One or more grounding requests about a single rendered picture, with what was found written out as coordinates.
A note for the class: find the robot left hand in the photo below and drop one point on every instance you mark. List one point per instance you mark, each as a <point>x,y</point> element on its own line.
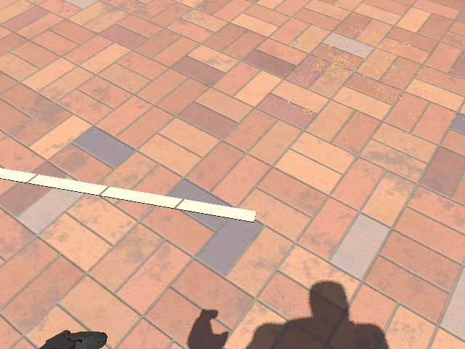
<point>78,340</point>

